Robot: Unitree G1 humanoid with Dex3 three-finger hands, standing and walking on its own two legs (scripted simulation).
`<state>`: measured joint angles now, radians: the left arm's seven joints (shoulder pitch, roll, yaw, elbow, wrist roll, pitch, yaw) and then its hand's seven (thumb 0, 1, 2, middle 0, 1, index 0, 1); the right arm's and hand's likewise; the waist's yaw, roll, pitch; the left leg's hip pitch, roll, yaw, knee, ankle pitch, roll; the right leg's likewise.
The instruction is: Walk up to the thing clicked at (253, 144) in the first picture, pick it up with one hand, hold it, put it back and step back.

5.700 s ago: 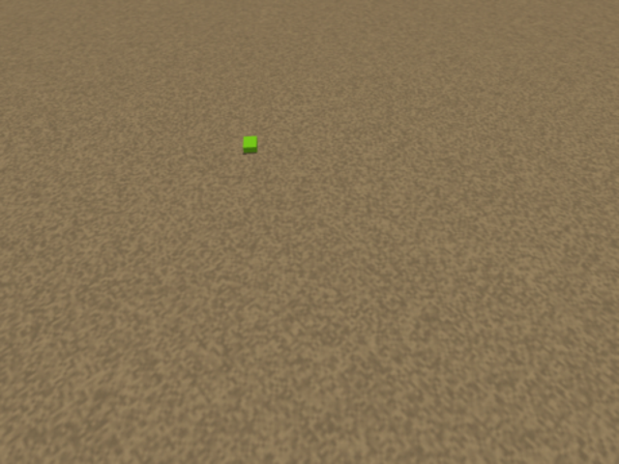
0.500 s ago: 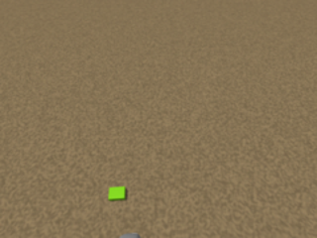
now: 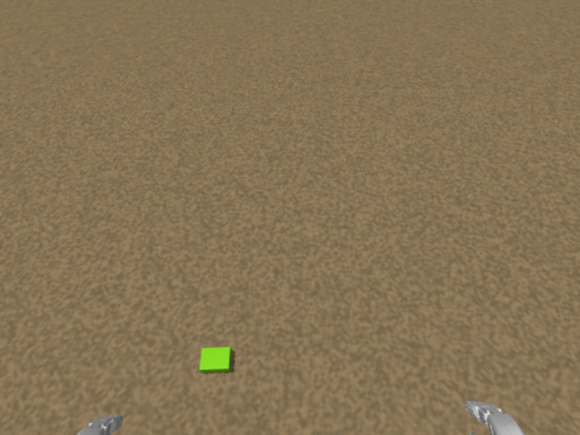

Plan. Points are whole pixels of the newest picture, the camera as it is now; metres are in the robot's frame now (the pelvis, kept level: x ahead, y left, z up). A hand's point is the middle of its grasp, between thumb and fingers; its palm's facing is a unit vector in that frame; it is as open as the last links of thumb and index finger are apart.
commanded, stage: walk up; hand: left
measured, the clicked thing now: (215, 359) +0.45 +0.27 -0.76
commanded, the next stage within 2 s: none
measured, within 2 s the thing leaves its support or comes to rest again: neither
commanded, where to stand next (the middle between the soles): +0.09 +0.01 m, yaw +2 degrees
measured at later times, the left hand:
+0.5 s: hand out of the picture +0.10 +0.25 -0.15, palm faces +0.01 -0.94 -0.33, open 7.4 cm
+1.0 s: hand out of the picture +0.09 +0.27 -0.16, palm faces +0.02 -0.94 -0.34, open 7.4 cm
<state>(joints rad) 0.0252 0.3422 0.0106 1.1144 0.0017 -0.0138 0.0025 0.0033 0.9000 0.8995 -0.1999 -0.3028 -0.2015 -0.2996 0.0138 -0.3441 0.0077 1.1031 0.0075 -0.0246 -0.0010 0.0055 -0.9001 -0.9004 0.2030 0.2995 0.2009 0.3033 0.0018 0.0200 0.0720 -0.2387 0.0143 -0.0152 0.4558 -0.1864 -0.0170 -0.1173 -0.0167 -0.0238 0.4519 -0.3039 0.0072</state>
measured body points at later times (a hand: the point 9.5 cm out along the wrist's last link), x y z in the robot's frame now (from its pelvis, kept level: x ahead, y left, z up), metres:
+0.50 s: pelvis +0.01 +0.00 +0.01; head +0.03 +0.00 +0.45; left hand +0.10 +0.30 -0.13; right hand +0.08 -0.30 -0.13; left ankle +0.04 +0.13 -0.74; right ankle -0.04 -0.12 -0.74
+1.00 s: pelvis +0.03 +0.01 +0.00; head +0.03 +0.01 +0.45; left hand +0.09 +0.32 -0.13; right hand +0.11 -0.29 -0.13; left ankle +0.04 +0.13 -0.74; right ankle -0.04 -0.12 -0.74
